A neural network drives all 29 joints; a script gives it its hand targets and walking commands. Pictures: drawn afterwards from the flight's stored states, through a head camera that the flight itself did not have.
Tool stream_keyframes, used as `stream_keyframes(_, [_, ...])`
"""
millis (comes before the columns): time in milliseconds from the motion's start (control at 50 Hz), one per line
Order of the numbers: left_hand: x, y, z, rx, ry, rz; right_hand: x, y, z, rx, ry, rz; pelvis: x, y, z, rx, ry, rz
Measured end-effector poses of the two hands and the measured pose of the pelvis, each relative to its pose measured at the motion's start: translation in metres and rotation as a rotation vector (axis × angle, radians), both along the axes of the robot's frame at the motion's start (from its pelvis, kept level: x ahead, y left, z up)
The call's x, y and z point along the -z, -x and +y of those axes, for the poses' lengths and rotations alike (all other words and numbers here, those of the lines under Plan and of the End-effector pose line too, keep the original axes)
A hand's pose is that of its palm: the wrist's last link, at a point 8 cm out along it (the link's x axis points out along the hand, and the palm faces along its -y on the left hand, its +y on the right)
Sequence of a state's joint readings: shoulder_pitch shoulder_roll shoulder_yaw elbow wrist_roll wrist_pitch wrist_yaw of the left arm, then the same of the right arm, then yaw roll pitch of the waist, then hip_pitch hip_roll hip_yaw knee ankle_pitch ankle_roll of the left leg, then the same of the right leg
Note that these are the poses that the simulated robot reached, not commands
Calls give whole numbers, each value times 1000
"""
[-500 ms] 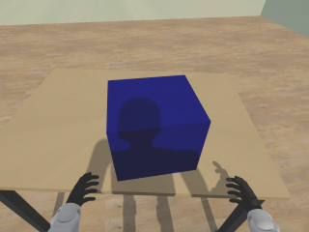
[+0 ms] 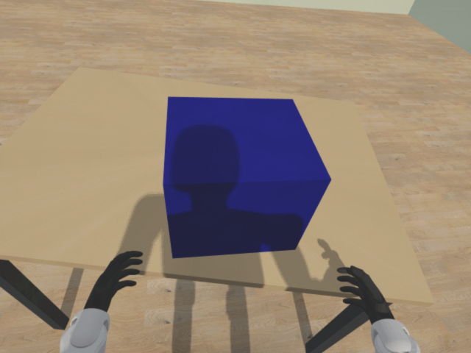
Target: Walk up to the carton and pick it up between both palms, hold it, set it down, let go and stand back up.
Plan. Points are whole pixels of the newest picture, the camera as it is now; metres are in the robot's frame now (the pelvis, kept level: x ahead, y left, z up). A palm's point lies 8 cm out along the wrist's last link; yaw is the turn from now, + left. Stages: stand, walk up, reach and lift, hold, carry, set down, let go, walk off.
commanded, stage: stand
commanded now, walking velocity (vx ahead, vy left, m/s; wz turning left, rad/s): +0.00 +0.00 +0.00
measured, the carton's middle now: (234, 176) +0.47 +0.01 +0.03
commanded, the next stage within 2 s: none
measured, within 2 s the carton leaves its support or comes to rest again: neither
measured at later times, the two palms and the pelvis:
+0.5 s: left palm (102, 301) +0.22 +0.22 -0.03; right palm (375, 313) +0.21 -0.24 -0.01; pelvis +0.00 +0.00 -0.01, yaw +2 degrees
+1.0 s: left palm (103, 301) +0.22 +0.22 -0.03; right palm (376, 314) +0.20 -0.24 -0.01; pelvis +0.00 +0.00 -0.01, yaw +3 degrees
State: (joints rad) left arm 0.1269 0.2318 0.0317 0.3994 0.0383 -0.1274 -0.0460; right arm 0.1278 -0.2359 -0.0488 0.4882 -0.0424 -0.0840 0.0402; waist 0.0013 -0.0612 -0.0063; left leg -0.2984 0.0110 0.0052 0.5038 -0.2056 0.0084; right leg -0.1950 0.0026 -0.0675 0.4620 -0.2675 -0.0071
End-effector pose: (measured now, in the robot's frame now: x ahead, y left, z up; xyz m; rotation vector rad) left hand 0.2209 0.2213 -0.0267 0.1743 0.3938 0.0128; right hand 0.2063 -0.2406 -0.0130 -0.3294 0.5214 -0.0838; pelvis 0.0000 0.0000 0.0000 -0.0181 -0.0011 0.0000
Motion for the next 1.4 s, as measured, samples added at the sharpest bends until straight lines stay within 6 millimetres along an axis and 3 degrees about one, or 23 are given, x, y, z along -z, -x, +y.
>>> stream_keyframes(700, [3, 2, 1, -24, 40, -29, 1, 1, 2, 11, 15, -21, 9, 3, 3, -41, 15, 2])
stream_keyframes(1400, [2, 3, -3, -51, 24, -21, 3, 2, -1, -12, -7, -41, 12, 5, -7, -56, 12, -7])
